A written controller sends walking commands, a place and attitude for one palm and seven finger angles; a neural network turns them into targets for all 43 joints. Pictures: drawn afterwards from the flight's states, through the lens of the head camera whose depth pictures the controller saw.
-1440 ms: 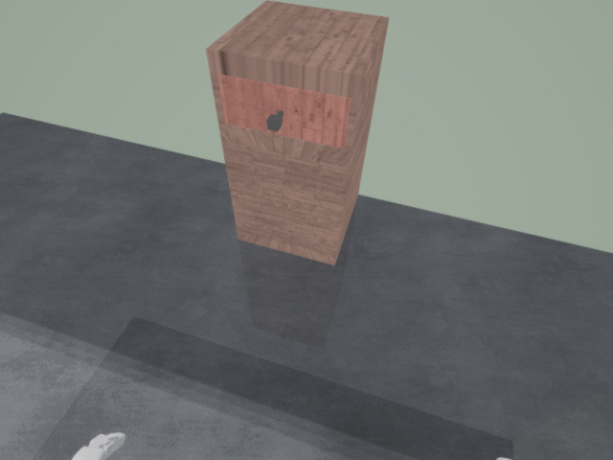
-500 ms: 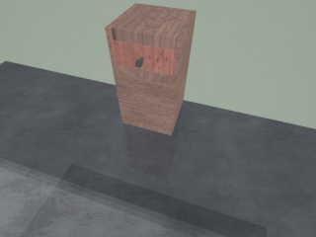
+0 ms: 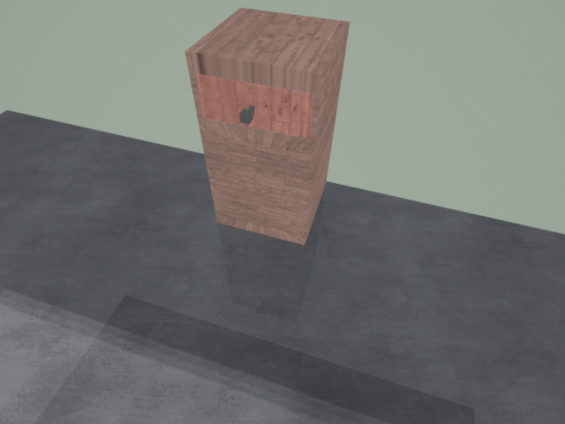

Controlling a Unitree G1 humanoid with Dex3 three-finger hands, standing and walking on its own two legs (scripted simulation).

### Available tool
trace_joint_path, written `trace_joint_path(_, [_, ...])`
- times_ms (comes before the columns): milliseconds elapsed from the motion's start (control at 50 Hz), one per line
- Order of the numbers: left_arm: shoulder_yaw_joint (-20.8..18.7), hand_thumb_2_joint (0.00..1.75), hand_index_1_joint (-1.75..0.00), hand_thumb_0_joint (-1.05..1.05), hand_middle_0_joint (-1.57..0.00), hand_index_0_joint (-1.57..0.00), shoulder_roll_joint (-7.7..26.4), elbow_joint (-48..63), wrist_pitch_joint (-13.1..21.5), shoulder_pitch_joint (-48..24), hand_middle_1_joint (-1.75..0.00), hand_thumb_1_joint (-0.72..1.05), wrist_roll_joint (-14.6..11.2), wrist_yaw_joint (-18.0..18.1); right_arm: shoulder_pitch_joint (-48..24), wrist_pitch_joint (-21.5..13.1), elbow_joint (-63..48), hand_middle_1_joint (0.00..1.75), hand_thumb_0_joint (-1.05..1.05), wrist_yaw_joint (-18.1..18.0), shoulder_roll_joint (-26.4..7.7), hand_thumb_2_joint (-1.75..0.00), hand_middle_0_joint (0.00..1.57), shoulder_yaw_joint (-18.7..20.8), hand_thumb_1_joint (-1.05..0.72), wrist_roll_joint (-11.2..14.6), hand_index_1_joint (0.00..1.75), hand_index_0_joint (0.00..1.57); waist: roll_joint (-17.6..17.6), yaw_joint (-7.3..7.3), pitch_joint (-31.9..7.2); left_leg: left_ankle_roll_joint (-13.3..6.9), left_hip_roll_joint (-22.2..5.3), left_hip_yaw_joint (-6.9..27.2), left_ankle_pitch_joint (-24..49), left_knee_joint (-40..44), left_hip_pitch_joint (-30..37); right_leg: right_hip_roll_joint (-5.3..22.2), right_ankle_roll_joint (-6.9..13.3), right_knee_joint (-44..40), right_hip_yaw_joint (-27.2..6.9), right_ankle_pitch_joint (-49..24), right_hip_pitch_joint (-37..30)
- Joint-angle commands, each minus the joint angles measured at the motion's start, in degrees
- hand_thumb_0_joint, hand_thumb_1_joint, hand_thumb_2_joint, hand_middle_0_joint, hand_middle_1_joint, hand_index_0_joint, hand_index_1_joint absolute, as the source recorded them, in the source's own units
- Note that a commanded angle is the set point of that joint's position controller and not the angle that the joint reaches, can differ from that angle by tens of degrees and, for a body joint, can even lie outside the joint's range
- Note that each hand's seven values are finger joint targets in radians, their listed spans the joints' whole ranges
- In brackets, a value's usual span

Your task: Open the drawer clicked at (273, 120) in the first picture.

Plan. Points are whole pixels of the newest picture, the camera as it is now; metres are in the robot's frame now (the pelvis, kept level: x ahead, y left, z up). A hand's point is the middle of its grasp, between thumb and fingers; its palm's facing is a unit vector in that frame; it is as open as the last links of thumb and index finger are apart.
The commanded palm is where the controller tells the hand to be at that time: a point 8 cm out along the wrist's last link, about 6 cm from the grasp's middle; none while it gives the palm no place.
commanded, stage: look at it before walking up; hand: left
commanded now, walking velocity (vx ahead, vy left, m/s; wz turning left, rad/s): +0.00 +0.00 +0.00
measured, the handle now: (248, 113) +1.02 +0.17 -0.12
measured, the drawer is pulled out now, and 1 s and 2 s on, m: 0.00 0.00 0.00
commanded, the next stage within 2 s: turn to face it in 0.10 s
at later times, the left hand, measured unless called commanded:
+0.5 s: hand out of the picture +0.06 +0.22 -0.17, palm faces -0.08 -0.95 -0.29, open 7.3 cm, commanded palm none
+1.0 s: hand out of the picture +0.07 +0.20 -0.18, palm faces -0.18 -0.96 -0.22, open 7.3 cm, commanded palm none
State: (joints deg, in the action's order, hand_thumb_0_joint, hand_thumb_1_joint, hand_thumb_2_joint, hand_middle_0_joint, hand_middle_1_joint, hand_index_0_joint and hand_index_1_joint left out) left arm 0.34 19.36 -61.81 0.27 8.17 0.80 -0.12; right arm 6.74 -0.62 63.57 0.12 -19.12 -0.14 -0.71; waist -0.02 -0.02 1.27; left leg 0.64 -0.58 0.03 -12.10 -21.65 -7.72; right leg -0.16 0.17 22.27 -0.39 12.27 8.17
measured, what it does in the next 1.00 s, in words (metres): lifts its right foot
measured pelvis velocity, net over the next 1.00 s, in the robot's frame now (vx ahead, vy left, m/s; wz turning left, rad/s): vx -0.03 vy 0.02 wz -0.21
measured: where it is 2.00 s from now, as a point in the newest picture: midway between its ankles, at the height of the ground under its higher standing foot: outside the picture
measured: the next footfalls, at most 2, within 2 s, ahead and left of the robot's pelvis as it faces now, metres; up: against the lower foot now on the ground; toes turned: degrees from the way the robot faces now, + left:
right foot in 1.12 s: -0.03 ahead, -0.11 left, +0.00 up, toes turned -18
left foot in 1.54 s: +0.25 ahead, +0.17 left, +0.00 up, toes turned -2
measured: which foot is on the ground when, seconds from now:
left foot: down 0.00-1.00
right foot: down 0.00-0.88, up 0.90-1.00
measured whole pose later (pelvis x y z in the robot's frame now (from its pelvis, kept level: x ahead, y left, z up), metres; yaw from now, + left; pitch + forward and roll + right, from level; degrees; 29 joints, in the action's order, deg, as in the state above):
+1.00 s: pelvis -0.03 +0.02 -0.01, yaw -12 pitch +0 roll +0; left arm -3.4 12.2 -55.2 -3.9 13.4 1.6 0.1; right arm 16.4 0.8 59.6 -1.3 -10.4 2.5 -1.4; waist -0.9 1.1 1.4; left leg -1.2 -3.8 -9.4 -16.1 -30.7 -14.5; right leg -1.4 -1.1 54.7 -2.0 23.5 25.1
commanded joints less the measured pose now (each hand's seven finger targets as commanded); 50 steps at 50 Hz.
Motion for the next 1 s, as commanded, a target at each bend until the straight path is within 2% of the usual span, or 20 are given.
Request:
trace_joint_path(0, [-2.4, 0.90, -0.30, 0.00, -0.20, -0.20, 11.7, 3.5, 1.4, -2.1, -0.30, 0.90, -0.2, 0.8, -2.2, -1.4, -3.7, 0.30, 0.00, -1.0, -11.8, -0.90, 0.20, 2.0, -0.90, 0.3, 0.30, 0.20, 0.2, -0.06, -3.1, -2.0, -6.3, 5.4, 8.6, 3.7, 0.6, 7.0, 1.7, -3.8, -6.1, -9.2, -0.4])
trace_joint_path(180, [-2.5, 0.90, -0.30, 0.00, -0.20, -0.20, 11.7, 3.4, 1.4, -2.0, -0.30, 0.90, -0.2, 0.8, -2.3, -1.5, -3.7, 0.30, 0.00, -1.0, -11.7, -0.90, 0.20, 2.0, -0.90, 0.3, 0.30, 0.20, 0.2, -0.14, -3.5, -2.0, -6.4, 5.5, 9.8, 4.1, 1.3, 7.0, 1.6, -4.0, -5.9, -10.1, -1.1])
trace_joint_path(240, [-2.7, 0.90, -0.30, 0.00, -0.20, -0.20, 12.0, 3.8, 1.3, -2.1, -0.30, 0.90, -0.1, 0.7, -2.2, -1.3, -3.9, 0.30, 0.00, -1.2, -12.0, -0.90, 0.20, 2.2, -0.90, 0.3, 0.30, 0.20, -0.4, 0.01, -2.8, -1.8, -6.7, 4.4, 9.0, 3.3, 2.3, 6.5, 2.0, -3.9, -7.0, -11.2, 0.8])
trace_joint_path(340, [-2.0, 0.90, -0.30, 0.00, -0.20, -0.20, 6.1, 3.9, -0.6, 1.5, -0.30, 0.90, -0.1, 1.0, 2.0, -0.1, -4.1, 0.30, 0.00, -1.5, -5.5, -0.90, 0.20, 1.4, -0.90, 0.2, 0.30, 0.20, -0.8, 0.30, -2.9, -0.7, -6.9, 1.5, 7.9, -0.1, 1.4, 6.2, 1.3, -0.6, -8.4, -13.7, 3.2])
trace_joint_path(460, [-2.7, 0.90, -0.30, 0.00, -0.20, -0.20, 5.1, 6.3, -1.5, 3.5, -0.30, 0.90, 0.1, 0.9, 3.4, 0.5, -6.3, 0.30, 0.00, -1.9, -5.1, -0.90, 0.20, 2.6, -0.90, 0.2, 0.30, 0.20, 0.2, 0.24, -2.9, -1.2, -8.3, 0.3, 6.7, -2.8, 0.3, 4.5, 1.5, 4.4, -9.1, -14.3, 6.7])
trace_joint_path(560, [-3.2, 0.90, -0.30, 0.00, -0.20, -0.20, 3.8, 8.1, -1.7, 4.5, -0.30, 0.90, 0.4, 0.7, 3.8, 0.8, -7.8, 0.30, 0.00, -1.9, -4.1, -0.90, 0.20, 3.5, -0.90, 0.1, 0.30, 0.20, 1.4, 0.09, -1.6, -2.0, -9.0, 0.5, 0.1, -3.5, -2.6, 3.3, 1.7, 6.7, -9.9, -9.7, 9.8])
trace_joint_path(600, [-3.4, 0.90, -0.30, 0.00, -0.20, -0.20, 3.5, 8.6, -1.7, 5.1, -0.30, 0.90, 0.4, 0.7, 4.0, 0.9, -8.2, 0.30, 0.00, -1.8, -3.2, -0.90, 0.20, 3.7, -0.90, 0.1, 0.30, 0.20, 0.3, 0.01, -1.3, -1.8, -8.1, -0.3, -3.5, -4.9, -4.0, 3.6, 2.2, 5.8, -12.0, -7.4, 10.8])
trace_joint_path(660, [-3.8, 0.90, -0.30, 0.00, -0.20, -0.20, 3.8, 9.4, -1.8, 5.0, -0.30, 0.90, 0.6, 0.9, 5.5, 1.3, -8.6, 0.30, 0.00, -1.7, -1.1, -0.90, 0.20, 3.8, -0.90, 0.2, 0.30, 0.20, -3.9, 0.41, -0.4, -0.9, -5.4, -2.3, -9.5, -9.2, -6.0, 6.0, 3.8, 1.8, -17.0, -0.7, 13.1])
trace_joint_path(700, [-4.1, 0.90, -0.30, 0.00, -0.20, -0.20, 4.4, 9.7, -1.9, 5.3, -0.30, 0.90, 0.5, 1.0, 6.8, 1.4, -8.3, 0.30, 0.00, -1.6, 0.4, -0.90, 0.20, 3.8, -0.90, 0.2, 0.30, 0.20, -7.8, 0.52, 0.0, -0.3, -3.1, -3.6, -10.8, -13.4, -6.3, 8.4, 5.4, -2.6, -21.6, 4.1, 14.7])
trace_joint_path(740, [-4.5, 0.90, -0.30, 0.00, -0.20, -0.20, 4.3, 10.2, -2.1, 4.6, -0.30, 0.90, 0.5, 1.3, 8.8, 1.5, -7.8, 0.30, 0.00, -1.5, 1.6, -0.90, 0.20, 3.7, -0.90, 0.2, 0.30, 0.20, -9.8, 1.05, -0.2, -0.1, -2.4, -3.4, -10.8, -15.2, -6.0, 9.6, 6.6, -5.1, -23.2, 6.9, 15.5])
trace_joint_path(760, [-4.6, 0.90, -0.30, 0.00, -0.20, -0.20, 3.7, 10.5, -2.1, 3.7, -0.30, 0.90, 0.5, 1.4, 10.2, 1.2, -7.4, 0.30, 0.00, -1.6, 1.9, -0.90, 0.20, 3.6, -0.90, 0.2, 0.30, 0.20, -9.4, 1.59, -0.4, -0.2, -2.6, -2.9, -9.8, -13.4, -4.8, 9.0, 6.5, -4.5, -22.4, 6.7, 16.3])
trace_joint_path(800, [-4.4, 0.90, -0.30, 0.00, -0.20, -0.20, 1.9, 11.2, -2.2, 2.7, -0.30, 0.90, 0.4, 1.3, 12.4, 0.6, -6.7, 0.30, 0.00, -1.8, 1.5, -0.90, 0.20, 3.8, -0.90, 0.2, 0.30, 0.20, -4.6, 2.52, -1.6, -1.4, -4.7, -0.6, -7.7, -7.1, -0.3, 4.9, 4.4, -0.2, -17.6, 5.7, 18.6])
trace_joint_path(820, [-4.2, 0.90, -0.30, 0.00, -0.20, -0.20, 0.3, 11.7, -2.2, 2.3, -0.30, 0.90, 0.3, 1.1, 12.7, 0.3, -6.7, 0.30, 0.00, -1.8, 0.1, -0.90, 0.20, 4.1, -0.90, 0.1, 0.30, 0.20, 0.4, 2.51, -1.1, -2.9, -8.3, 3.6, -8.3, -2.8, 0.1, 1.3, 2.7, 4.9, -13.2, 6.7, 20.6])
trace_joint_path(840, [-4.0, 0.90, -0.30, 0.00, -0.20, -0.20, -1.7, 12.2, -2.1, 2.5, -0.30, 0.90, 0.3, 0.9, 12.5, 0.0, -7.0, 0.30, 0.00, -1.8, -2.1, -0.90, 0.20, 4.6, -0.90, -0.2, 0.30, 0.20, 8.6, 2.32, -1.1, -5.3, -14.3, 10.6, -10.9, 3.6, -0.2, -2.7, 1.1, 13.8, -7.6, 7.3, 22.1])
trace_joint_path(860, [-4.2, 0.90, -0.30, 0.00, -0.20, -0.20, -2.7, 11.8, -2.3, 3.0, -0.30, 0.90, 0.3, 0.8, 11.1, -0.1, -7.7, 0.30, 0.00, -2.0, -3.5, -0.90, 0.20, 5.0, -0.90, -0.2, 0.30, 0.20, 14.2, 2.04, -0.5, -9.2, -21.3, 16.0, -13.2, 10.0, -5.2, -3.6, -0.4, 26.2, -1.9, 11.2, 20.3])
trace_joint_path(880, [-4.9, 0.90, -0.30, 0.00, -0.20, -0.20, -1.7, 11.3, -2.8, 4.0, -0.30, 0.90, 0.6, 0.8, 9.1, -0.3, -8.6, 0.30, 0.00, -2.2, -2.7, -0.90, 0.20, 4.8, -0.90, -0.2, 0.30, 0.20, 11.5, 1.02, 0.2, -10.8, -22.6, 15.7, -11.8, 11.7, -9.2, -1.5, -0.9, 35.7, -2.9, 14.1, 19.1])
trace_joint_path(900, [-5.2, 0.90, -0.30, 0.00, -0.20, -0.20, -1.7, 10.5, -3.0, 6.3, -0.30, 0.90, 0.8, 0.7, 7.2, -0.5, -9.2, 0.30, 0.00, -2.3, -1.8, -0.90, 0.20, 4.4, -0.90, -0.3, 0.30, 0.20, 8.9, -0.60, 0.1, -10.9, -21.4, 12.6, -9.1, 10.9, -10.5, -0.5, -1.2, 39.8, -3.5, 13.6, 18.8])
trace_joint_path(920, [-5.2, 0.90, -0.30, 0.00, -0.20, -0.20, -2.5, 9.9, -2.9, 7.1, -0.30, 0.90, 0.9, 0.4, 5.9, -0.5, -9.4, 0.30, 0.00, -2.3, -1.6, -0.90, 0.20, 4.4, -0.90, -0.4, 0.30, 0.20, 6.7, -1.18, 0.2, -10.4, -19.6, 8.2, -5.7, 8.9, -9.5, 0.1, -1.2, 39.3, -2.3, 13.2, 19.3])
trace_joint_path(940, [-4.9, 0.90, -0.30, 0.00, -0.20, -0.20, -3.3, 9.8, -2.9, 6.6, -0.30, 0.90, 0.8, 0.3, 5.9, -0.5, -9.5, 0.30, 0.00, -2.3, -1.1, -0.90, 0.20, 4.3, -0.90, -0.6, 0.30, 0.20, 5.5, -0.95, 0.7, -9.8, -18.2, 5.4, -2.4, 7.3, -8.6, 0.7, -1.2, 37.2, -1.1, 12.7, 19.8])
trace_joint_path(980, [-3.9, 0.90, -0.30, 0.00, -0.20, -0.20, -6.1, 9.4, -2.4, 6.7, -0.30, 0.90, 0.6, 0.2, 8.4, -0.4, -7.7, 0.30, 0.00, -2.2, -0.7, -0.90, 0.20, 4.2, -0.90, -1.1, 0.30, 0.20, 7.7, -0.06, -0.5, -9.1, -16.2, 1.4, 1.1, 4.8, -5.3, 1.7, -1.2, 27.2, 1.8, 13.4, 15.8])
